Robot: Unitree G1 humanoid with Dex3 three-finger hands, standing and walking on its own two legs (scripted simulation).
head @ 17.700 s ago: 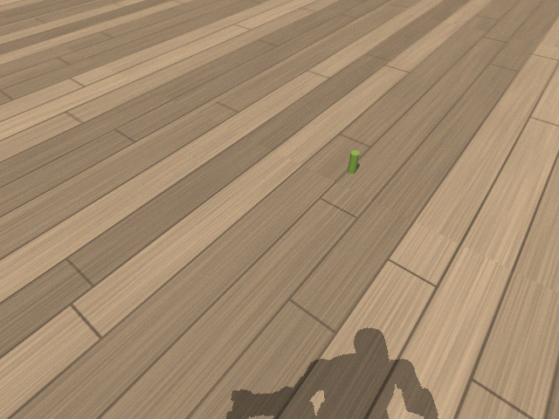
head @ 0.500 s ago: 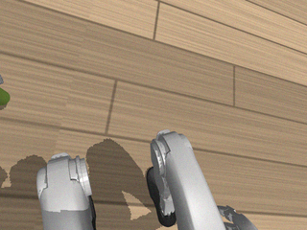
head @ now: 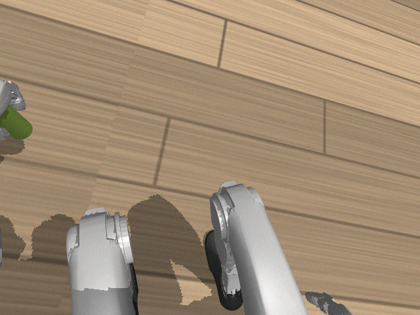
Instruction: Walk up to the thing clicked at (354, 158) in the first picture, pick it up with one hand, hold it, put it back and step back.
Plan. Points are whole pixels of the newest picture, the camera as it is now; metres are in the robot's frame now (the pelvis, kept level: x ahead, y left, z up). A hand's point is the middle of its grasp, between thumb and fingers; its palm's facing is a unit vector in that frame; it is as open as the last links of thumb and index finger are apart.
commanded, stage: settle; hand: left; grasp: from above
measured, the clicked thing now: (6, 119) +0.52 +0.31 -0.16
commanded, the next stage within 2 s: lift in 0.12 s
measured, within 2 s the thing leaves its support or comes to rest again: neither
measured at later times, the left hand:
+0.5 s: hand out of the picture +0.47 +0.31 -0.07, palm faces -0.45 -0.09 -0.89, open 7.2 cm
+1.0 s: hand out of the picture +0.42 +0.30 +0.07, palm faces -0.41 -0.11 -0.90, open 7.2 cm
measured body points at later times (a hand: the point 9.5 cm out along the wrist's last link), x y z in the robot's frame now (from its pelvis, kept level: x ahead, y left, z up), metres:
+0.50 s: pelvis +0.00 +0.00 +0.04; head +0.22 +0.07 +0.44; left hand +0.49 +0.31 -0.02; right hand +0.07 -0.27 -0.06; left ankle +0.09 +0.13 -0.32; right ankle +0.11 -0.14 -0.32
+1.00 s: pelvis +0.01 +0.00 +0.15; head +0.17 +0.04 +0.57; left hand +0.43 +0.30 +0.12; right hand +0.13 -0.26 +0.03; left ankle +0.09 +0.13 -0.32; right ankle +0.11 -0.14 -0.32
